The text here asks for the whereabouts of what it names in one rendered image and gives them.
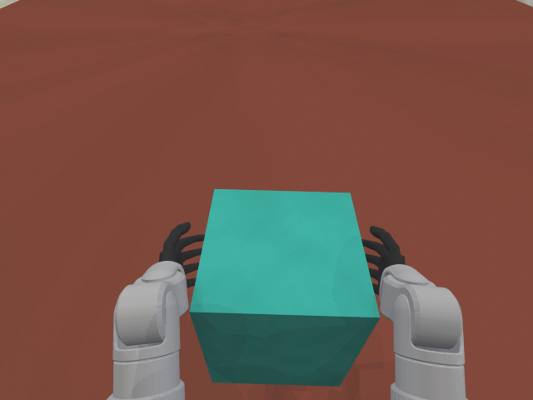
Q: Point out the carton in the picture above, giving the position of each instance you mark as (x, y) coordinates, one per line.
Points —
(283, 293)

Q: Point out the right robot forearm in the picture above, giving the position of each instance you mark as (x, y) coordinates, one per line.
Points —
(428, 336)

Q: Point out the right robot hand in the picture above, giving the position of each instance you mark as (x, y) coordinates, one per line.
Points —
(390, 254)

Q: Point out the left robot hand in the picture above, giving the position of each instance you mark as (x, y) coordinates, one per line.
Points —
(172, 249)

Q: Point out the left robot forearm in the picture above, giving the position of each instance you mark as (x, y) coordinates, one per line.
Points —
(146, 335)

